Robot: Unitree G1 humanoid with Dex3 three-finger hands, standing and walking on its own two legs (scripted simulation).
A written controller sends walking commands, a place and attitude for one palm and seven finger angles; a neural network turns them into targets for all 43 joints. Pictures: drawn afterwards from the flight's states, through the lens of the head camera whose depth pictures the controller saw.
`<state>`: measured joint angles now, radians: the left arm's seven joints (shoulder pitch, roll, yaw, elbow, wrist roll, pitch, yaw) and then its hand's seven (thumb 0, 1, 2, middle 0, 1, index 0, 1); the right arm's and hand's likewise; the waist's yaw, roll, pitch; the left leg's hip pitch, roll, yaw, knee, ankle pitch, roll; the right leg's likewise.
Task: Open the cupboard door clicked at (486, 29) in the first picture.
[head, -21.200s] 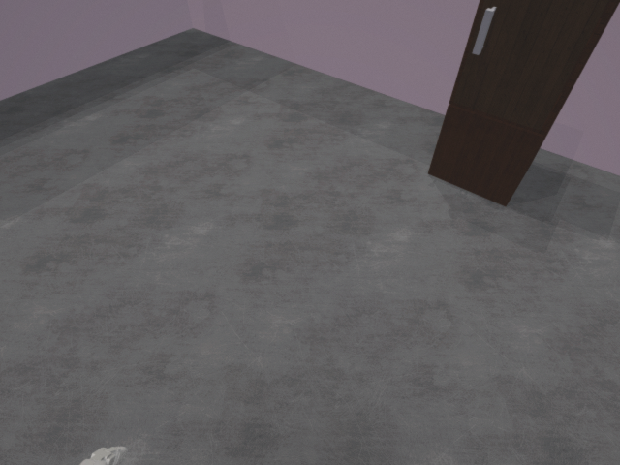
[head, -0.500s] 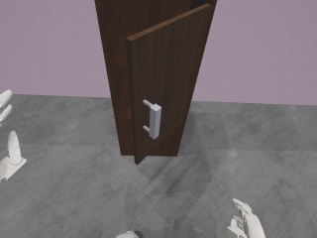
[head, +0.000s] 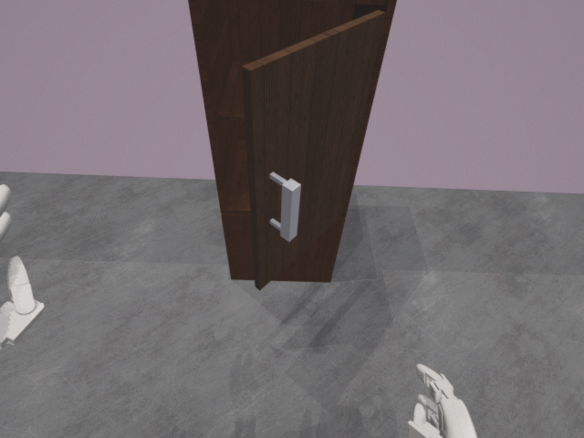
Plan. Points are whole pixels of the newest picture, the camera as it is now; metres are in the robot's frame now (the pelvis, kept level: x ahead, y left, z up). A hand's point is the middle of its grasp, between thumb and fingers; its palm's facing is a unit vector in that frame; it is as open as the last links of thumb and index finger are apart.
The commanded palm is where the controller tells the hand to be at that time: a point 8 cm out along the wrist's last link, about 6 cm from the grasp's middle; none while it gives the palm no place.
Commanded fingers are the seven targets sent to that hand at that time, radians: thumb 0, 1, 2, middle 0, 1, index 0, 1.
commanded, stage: stop stepping back and stand still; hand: left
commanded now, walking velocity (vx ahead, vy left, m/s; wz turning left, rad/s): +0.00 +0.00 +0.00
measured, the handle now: (282, 206) +0.55 +0.03 -0.04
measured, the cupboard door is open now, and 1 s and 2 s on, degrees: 49 49 49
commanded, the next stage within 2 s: let the arm hang, fingers relaxed in 0.14 s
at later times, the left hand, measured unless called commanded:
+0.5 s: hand out of the picture +0.08 +0.18 -0.16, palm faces -0.01 -0.98 -0.20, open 7.4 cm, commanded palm none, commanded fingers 0.00 0.90 0.90 -0.20 -0.30 -0.20 -0.30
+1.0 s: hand out of the picture -0.06 +0.15 -0.17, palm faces +0.09 -0.97 -0.21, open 7.4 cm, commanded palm none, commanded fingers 0.00 0.90 0.90 -0.20 -0.30 -0.20 -0.30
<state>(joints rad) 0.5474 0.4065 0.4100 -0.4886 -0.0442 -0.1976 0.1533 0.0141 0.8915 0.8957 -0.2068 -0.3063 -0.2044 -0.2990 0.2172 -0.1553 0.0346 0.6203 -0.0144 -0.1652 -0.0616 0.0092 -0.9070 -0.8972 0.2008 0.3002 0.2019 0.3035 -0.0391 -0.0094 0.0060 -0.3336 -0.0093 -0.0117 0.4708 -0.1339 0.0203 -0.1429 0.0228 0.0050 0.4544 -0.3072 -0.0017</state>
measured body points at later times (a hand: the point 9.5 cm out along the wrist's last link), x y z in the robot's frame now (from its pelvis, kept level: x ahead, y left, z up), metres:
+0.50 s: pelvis -0.01 -0.01 -0.01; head +0.00 +0.00 +0.44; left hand +0.08 +0.23 -0.15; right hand +0.08 -0.28 -0.13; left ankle +0.07 +0.10 -0.74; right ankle -0.04 -0.12 -0.74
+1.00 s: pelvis +0.01 -0.01 +0.00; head +0.01 -0.03 +0.45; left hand -0.07 +0.21 -0.15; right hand -0.01 -0.21 -0.17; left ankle +0.07 +0.10 -0.74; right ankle -0.04 -0.12 -0.74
